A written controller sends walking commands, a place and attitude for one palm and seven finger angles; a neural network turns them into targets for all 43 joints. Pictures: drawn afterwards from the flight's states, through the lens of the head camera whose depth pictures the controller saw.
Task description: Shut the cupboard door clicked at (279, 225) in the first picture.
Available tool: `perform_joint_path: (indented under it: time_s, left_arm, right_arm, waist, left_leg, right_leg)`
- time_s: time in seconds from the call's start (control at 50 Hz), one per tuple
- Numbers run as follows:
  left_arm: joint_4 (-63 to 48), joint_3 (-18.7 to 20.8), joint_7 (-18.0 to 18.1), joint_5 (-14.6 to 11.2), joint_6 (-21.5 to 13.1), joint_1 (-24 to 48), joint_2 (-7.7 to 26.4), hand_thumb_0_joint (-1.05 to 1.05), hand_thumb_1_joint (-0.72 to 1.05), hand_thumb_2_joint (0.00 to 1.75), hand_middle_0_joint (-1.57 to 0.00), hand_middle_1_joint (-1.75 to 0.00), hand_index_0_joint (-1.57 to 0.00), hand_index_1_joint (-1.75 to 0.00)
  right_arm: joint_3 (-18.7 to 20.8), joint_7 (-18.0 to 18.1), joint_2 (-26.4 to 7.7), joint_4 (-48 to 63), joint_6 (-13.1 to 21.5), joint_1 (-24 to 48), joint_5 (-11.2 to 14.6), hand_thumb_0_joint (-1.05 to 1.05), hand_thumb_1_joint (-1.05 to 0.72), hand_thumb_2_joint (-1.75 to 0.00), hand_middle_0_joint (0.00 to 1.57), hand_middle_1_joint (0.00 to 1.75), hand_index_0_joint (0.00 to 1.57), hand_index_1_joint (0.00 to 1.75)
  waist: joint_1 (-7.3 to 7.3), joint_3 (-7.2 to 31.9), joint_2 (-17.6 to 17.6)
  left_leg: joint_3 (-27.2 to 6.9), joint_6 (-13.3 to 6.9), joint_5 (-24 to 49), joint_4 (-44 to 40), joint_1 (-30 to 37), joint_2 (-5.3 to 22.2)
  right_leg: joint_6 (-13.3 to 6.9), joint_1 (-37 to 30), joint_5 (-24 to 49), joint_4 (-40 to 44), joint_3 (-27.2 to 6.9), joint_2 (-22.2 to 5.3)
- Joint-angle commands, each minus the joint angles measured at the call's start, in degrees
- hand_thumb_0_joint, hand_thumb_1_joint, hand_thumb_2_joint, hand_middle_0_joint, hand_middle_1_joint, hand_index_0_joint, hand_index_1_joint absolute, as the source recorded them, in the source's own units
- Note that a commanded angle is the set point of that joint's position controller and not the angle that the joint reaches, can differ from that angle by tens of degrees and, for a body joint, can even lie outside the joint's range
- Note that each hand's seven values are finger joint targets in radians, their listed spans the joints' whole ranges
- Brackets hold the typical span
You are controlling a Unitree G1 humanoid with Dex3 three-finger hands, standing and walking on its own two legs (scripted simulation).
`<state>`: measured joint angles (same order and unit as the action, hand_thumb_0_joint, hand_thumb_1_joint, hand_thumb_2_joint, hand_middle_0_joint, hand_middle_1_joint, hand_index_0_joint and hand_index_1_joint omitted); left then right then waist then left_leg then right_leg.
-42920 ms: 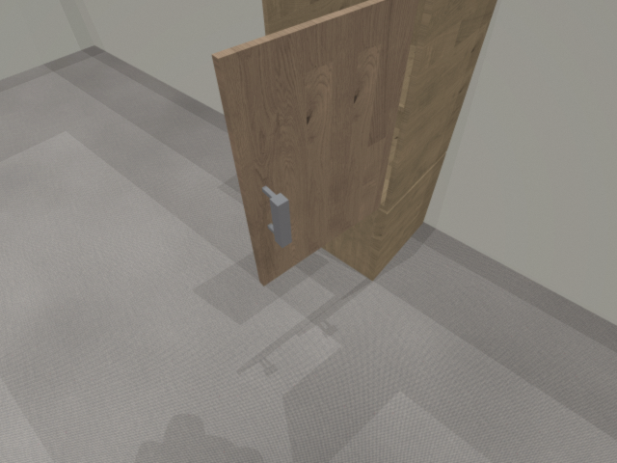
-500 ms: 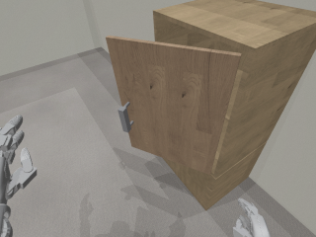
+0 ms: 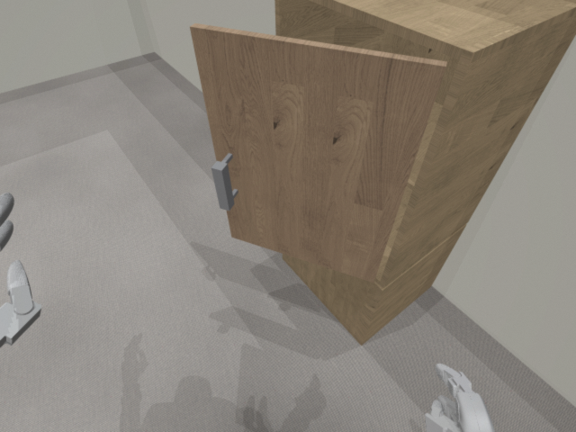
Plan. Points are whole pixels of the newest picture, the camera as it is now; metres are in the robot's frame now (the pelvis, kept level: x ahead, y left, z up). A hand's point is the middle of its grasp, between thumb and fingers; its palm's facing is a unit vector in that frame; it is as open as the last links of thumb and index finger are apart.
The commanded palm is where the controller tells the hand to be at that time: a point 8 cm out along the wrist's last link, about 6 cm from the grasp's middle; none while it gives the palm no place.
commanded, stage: step back with the hand held close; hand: left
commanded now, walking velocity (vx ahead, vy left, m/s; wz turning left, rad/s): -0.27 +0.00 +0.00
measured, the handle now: (227, 181) +0.66 +0.19 -0.08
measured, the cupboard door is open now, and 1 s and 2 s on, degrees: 31 31 31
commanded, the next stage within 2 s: stop stepping back and stand still in 0.96 s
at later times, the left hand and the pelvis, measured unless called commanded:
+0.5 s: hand out of the picture +0.15 +0.27 +0.17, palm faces +0.45 -0.77 -0.46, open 7.4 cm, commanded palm +0.08 +0.30 +0.18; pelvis -0.05 +0.00 -0.01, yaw +2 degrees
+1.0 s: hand out of the picture +0.07 +0.27 +0.17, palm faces +0.51 -0.75 -0.41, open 7.5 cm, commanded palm +0.01 +0.30 +0.18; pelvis -0.12 -0.01 -0.01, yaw +2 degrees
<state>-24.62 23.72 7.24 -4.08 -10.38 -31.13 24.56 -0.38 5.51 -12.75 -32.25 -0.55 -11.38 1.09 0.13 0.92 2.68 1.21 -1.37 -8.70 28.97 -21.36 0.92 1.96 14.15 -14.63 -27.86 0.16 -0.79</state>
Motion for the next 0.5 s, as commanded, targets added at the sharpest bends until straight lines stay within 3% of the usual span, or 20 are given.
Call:
perform_joint_path:
  time_s: [0.0, 0.04, 0.06, 0.08, 0.14, 0.16, 0.18, 0.22, 0.26, 0.28, 0.34, 0.36, 0.38, 0.4, 0.46, 0.48]
  left_arm:
    - [-12.3, 8.1, 1.8, 0.7, -5.1, 2.6, 10.0, 0.0, 0.9, 0.9, -0.2, -0.3, -0.2, -0.3]
    - [-13.0, 8.0, 2.0, 1.0, -5.7, 3.2, 9.8, 0.0, 0.9, 0.9, -0.2, -0.3, -0.2, -0.3]
    - [-13.2, 9.8, 2.2, 1.3, -6.0, 3.3, 11.7, 0.0, 0.9, 0.9, -0.2, -0.3, -0.2, -0.3]
    - [-13.4, 7.8, 2.1, 1.2, -6.2, 3.7, 9.4, 0.0, 0.9, 0.9, -0.2, -0.3, -0.2, -0.3]
    - [-13.5, 7.9, 2.5, 1.5, -6.8, 4.9, 9.8, 0.0, 0.9, 0.9, -0.2, -0.3, -0.2, -0.3]
    - [-13.4, 9.8, 2.6, 1.7, -6.8, 5.2, 11.9, 0.0, 0.9, 0.9, -0.2, -0.3, -0.2, -0.3]
    - [-13.5, 7.3, 2.5, 1.4, -7.0, 5.2, 9.5, 0.0, 0.9, 0.9, -0.2, -0.3, -0.2, -0.3]
    - [-13.5, 7.1, 3.0, 1.1, -7.1, 5.4, 10.2, 0.0, 0.9, 0.9, -0.2, -0.3, -0.2, -0.3]
    - [-13.8, 7.8, 3.4, 1.1, -7.3, 6.5, 11.7, 0.0, 0.9, 0.9, -0.2, -0.3, -0.2, -0.3]
    - [-13.5, 6.7, 3.4, 1.0, -7.6, 6.0, 10.4, 0.0, 0.9, 0.9, -0.2, -0.3, -0.2, -0.3]
    - [-12.4, 7.7, 3.5, 1.0, -8.2, 5.5, 11.2, 0.0, 0.9, 0.9, -0.2, -0.3, -0.2, -0.3]
    - [-11.7, 9.1, 3.5, 1.3, -8.4, 4.7, 12.2, 0.0, 0.9, 0.9, -0.2, -0.3, -0.2, -0.3]
    - [-11.5, 8.5, 3.2, 1.4, -8.6, 4.0, 10.7, 0.0, 0.9, 0.9, -0.2, -0.3, -0.2, -0.3]
    - [-12.7, 8.5, 3.0, 1.5, -9.0, 4.6, 10.5, 0.0, 0.9, 0.9, -0.2, -0.3, -0.2, -0.3]
    - [-13.4, 11.2, 2.5, 1.6, -9.6, 1.8, 12.1, 0.0, 0.9, 0.9, -0.2, -0.3, -0.2, -0.3]
    - [-14.3, 10.1, 2.1, 1.5, -9.7, 1.6, 10.5, 0.0, 0.9, 0.9, -0.2, -0.3, -0.2, -0.3]
  right_arm:
    - [2.9, 0.6, -8.0, 8.9, 4.6, 6.0, -0.2, 0.0, -0.9, -0.9, 0.2, 0.3, 0.2, 0.3]
    - [3.0, 0.5, -8.2, 8.5, 5.6, 5.3, -0.4, 0.0, -0.9, -0.9, 0.2, 0.3, 0.2, 0.3]
    - [3.1, 0.6, -8.6, 8.0, 6.1, 5.4, -0.7, 0.0, -0.9, -0.9, 0.2, 0.3, 0.2, 0.3]
    - [2.8, 0.5, -8.0, 8.0, 6.4, 5.1, -0.5, 0.0, -0.9, -0.9, 0.2, 0.3, 0.2, 0.3]
    - [3.0, 0.4, -8.0, 7.2, 7.4, 4.5, -0.9, 0.0, -0.9, -0.9, 0.2, 0.3, 0.2, 0.3]
    - [3.3, 0.3, -8.3, 6.8, 7.8, 4.6, -1.2, 0.0, -0.9, -0.9, 0.2, 0.3, 0.2, 0.3]
    - [2.9, 0.2, -7.2, 6.6, 7.9, 4.1, -1.0, 0.0, -0.9, -0.9, 0.2, 0.3, 0.2, 0.3]
    - [2.8, 0.0, -7.0, 5.7, 8.0, 3.6, -1.3, 0.0, -0.9, -0.9, 0.2, 0.3, 0.2, 0.3]
    - [3.0, 0.0, -7.4, 4.9, 8.1, 3.8, -1.5, 0.0, -0.9, -0.9, 0.2, 0.3, 0.2, 0.3]
    - [2.7, 0.1, -6.7, 4.9, 8.1, 3.8, -1.4, 0.0, -0.9, -0.9, 0.2, 0.3, 0.2, 0.3]
    - [2.8, 0.3, -7.4, 5.5, 8.0, 4.4, -1.2, 0.0, -0.9, -0.9, 0.2, 0.3, 0.2, 0.3]
    - [3.1, 0.4, -7.8, 5.5, 8.2, 4.9, -1.3, 0.0, -0.9, -0.9, 0.2, 0.3, 0.2, 0.3]
    - [2.9, 0.3, -7.7, 5.9, 8.2, 4.8, -1.1, 0.0, -0.9, -0.9, 0.2, 0.3, 0.2, 0.3]
    - [3.0, 0.2, -8.1, 6.3, 8.4, 5.3, -1.0, 0.0, -0.9, -0.9, 0.2, 0.3, 0.2, 0.3]
    - [3.5, 0.0, -8.4, 6.5, 9.4, 5.4, -1.3, 0.0, -0.9, -0.9, 0.2, 0.3, 0.2, 0.3]
    - [3.4, -0.2, -8.2, 6.8, 9.5, 5.3, -1.2, 0.0, -0.9, -0.9, 0.2, 0.3, 0.2, 0.3]
  waist:
    - [0.16, 4.2, 4.2]
    - [0.11, 4.3, 5.0]
    - [0.28, 4.6, 5.2]
    - [0.01, 4.1, 5.3]
    - [-0.01, 3.4, 4.0]
    - [0.08, 3.1, 2.3]
    - [-0.26, 3.0, 0.4]
    - [-0.48, 2.9, -1.5]
    - [-0.69, 2.4, -1.2]
    - [-0.76, 2.4, -0.9]
    - [-0.53, 1.6, 1.0]
    - [-0.31, 1.5, 2.7]
    - [-0.28, 1.8, 3.7]
    - [-0.12, 2.5, 6.4]
    - [0.64, 6.2, 9.0]
    - [0.54, 6.6, 9.8]
  left_leg:
    - [-6.6, -2.6, -21.0, -12.0, -9.3, 5.1]
    - [-6.9, -2.6, -22.5, -11.9, -10.4, 5.2]
    - [-7.4, -2.7, -23.3, -12.5, -11.0, 5.6]
    - [-7.2, -2.6, -23.7, -12.1, -11.6, 5.5]
    - [-6.2, -2.2, -24.4, -9.2, -11.5, 4.6]
    - [-5.5, -1.8, -23.4, -7.3, -10.0, 3.9]
    - [-4.4, -1.0, -20.1, -4.9, -7.0, 2.8]
    - [-2.5, 0.1, -15.0, -0.9, -1.4, 1.3]
    - [-2.1, 0.6, -13.2, 0.1, 1.1, 1.0]
    - [-2.6, 0.6, -12.3, -0.9, 0.8, 1.4]
    - [-5.0, -0.3, -17.0, -5.7, -3.3, 3.3]
    - [-6.5, -0.9, -20.1, -8.3, -6.9, 4.4]
    - [-7.9, -1.5, -22.9, -10.6, -10.2, 5.5]
    - [-8.9, -2.2, -25.1, -12.7, -13.3, 6.7]
    - [-11.9, -4.1, -25.4, -15.4, -18.0, 9.3]
    - [-12.2, -4.5, -27.3, -15.9, -20.1, 10.1]
  right_leg:
    - [-0.9, -8.2, -0.1, -0.1, -0.7, 1.4]
    - [-1.0, -8.2, -1.2, -0.8, -0.7, 1.7]
    - [-0.9, -8.9, -1.4, -1.2, -0.8, 2.1]
    - [-1.0, -8.4, -2.1, -1.6, -0.6, 2.0]
    - [-1.6, -5.6, -6.5, 0.8, -2.5, 0.9]
    - [-2.0, -3.4, -8.7, 3.0, -3.9, 0.1]
    - [-2.7, -0.1, -9.2, 4.8, -4.4, -1.4]
    - [-3.5, 6.0, -10.1, 8.2, -6.3, -3.6]
    - [-3.7, 9.0, -10.5, 9.5, -6.2, -4.2]
    - [-3.5, 8.7, -9.9, 8.8, -4.9, -3.9]
    - [-2.1, 5.9, -12.5, 7.0, -2.8, -0.8]
    - [-1.7, 2.3, -12.4, 5.4, -2.4, 0.5]
    - [-1.4, -1.0, -11.4, 2.5, -1.5, 1.7]
    - [-1.1, -4.8, -8.5, -0.6, -1.2, 3.0]
    - [-1.0, -13.0, 1.2, -8.6, -0.9, 5.2]
    - [-1.0, -14.7, 1.3, -10.7, -0.9, 5.6]
